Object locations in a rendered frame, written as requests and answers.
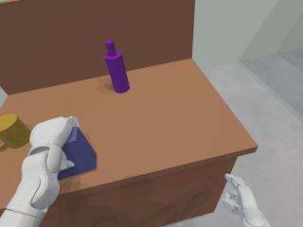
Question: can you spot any robot right hand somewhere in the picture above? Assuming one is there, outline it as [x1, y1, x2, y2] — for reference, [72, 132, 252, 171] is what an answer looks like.
[223, 173, 258, 217]

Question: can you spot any robot left forearm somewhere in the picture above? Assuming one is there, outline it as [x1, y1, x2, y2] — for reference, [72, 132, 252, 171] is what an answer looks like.
[0, 143, 62, 227]

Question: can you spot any robot right forearm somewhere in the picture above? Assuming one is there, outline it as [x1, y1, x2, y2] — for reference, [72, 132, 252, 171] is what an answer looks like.
[241, 207, 271, 227]

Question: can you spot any sponge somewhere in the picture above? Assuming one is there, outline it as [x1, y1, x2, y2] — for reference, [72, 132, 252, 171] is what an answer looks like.
[57, 126, 97, 181]

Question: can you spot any table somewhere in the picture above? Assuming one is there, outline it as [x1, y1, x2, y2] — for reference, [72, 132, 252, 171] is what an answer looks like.
[0, 0, 258, 227]

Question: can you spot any robot left hand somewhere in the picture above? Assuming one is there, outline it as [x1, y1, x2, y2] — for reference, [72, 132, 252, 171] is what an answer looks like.
[29, 116, 81, 171]

